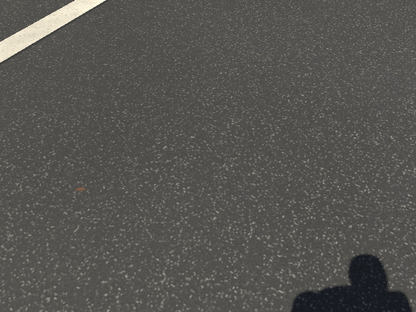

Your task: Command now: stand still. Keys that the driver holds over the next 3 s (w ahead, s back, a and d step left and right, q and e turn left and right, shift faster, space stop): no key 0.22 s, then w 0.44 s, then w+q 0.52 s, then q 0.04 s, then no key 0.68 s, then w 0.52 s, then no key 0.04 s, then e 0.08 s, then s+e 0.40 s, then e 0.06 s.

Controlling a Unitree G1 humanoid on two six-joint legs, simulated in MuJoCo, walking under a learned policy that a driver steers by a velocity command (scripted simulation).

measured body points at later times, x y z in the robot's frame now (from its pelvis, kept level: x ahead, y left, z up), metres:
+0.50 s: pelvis +0.05 -0.03 -0.01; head +0.05 -0.04 +0.44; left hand +0.07 +0.23 -0.15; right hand +0.01 -0.28 -0.16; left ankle -0.01 +0.11 -0.74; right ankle +0.04 -0.13 -0.74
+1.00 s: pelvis +0.29 +0.00 -0.03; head +0.33 +0.00 +0.42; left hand +0.18 +0.25 -0.17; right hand +0.54 -0.20 -0.13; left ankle +0.41 +0.09 -0.74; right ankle +0.06 -0.13 -0.70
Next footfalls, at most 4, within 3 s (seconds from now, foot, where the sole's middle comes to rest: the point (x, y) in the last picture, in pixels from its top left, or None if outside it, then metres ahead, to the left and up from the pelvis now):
0.98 left None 0.45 0.10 -0.77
1.42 right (221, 242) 0.75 -0.01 -0.77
1.74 left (160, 285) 0.59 0.19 -0.77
2.56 left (130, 190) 0.98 0.34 -0.77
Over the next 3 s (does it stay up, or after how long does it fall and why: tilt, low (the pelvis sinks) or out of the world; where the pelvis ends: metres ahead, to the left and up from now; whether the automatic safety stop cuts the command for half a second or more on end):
stays up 0.86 0.19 -0.01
